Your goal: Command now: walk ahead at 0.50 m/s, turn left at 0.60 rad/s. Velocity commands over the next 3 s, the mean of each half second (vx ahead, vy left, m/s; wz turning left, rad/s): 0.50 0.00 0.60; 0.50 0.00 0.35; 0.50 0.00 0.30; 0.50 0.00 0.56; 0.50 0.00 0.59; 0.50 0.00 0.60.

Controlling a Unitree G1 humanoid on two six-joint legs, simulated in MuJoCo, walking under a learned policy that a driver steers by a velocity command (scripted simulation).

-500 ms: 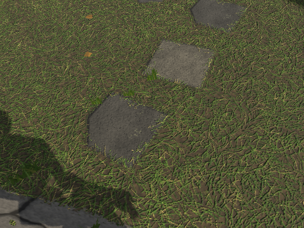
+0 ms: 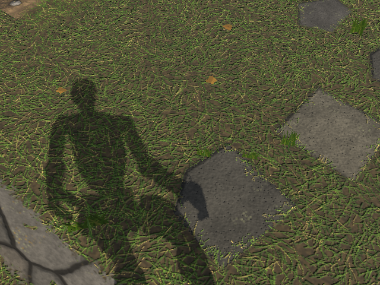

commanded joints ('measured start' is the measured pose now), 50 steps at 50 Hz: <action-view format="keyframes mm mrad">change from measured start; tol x32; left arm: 1 74 98 26 -45 14 22 -7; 14 -329 91 12 -188 -7 3 -17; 20 192 288 71 -92 30 -30 40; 50 139 82 24 52 -14 -12 -7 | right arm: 1 48 -129 -34 -40 11 -35 -3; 50 44 -75 -1 30 -3 -45 -9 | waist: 1 15 42 -104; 21 22 -269 -376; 40 22 -71 4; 46 -147 217 -427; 50 -16 87 -77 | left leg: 1 138 255 -304 -221 334 164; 18 184 185 -370 108 630 11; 22 -346 68 -159 826 -268 -46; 43 50 60 91 22 -6 17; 46 640 557 -696 -142 12 215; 50 220 353 -255 -223 223 89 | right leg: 1 -105 -21 22 -66 41 21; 13 -237 65 27 -489 316 14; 18 278 137 14 -673 224 -58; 21 705 -351 809 -873 -87 -229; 37 331 -116 -85 -1010 512 -161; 43 464 -141 -135 -669 957 -138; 46 -156 116 -78 114 -172 -58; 50 -122 -13 29 -48 14 -64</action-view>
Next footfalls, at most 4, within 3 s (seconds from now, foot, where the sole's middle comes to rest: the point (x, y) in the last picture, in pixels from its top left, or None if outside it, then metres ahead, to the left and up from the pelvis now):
0.38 right None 0.41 -0.10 -0.77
0.88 left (141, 248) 0.56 0.20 -0.77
1.40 right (156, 165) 0.92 0.18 -0.77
1.92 left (77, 151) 0.98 0.51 -0.77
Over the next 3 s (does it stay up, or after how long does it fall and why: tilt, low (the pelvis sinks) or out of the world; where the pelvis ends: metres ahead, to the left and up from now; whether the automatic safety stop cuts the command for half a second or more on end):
stays up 1.16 0.89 -0.02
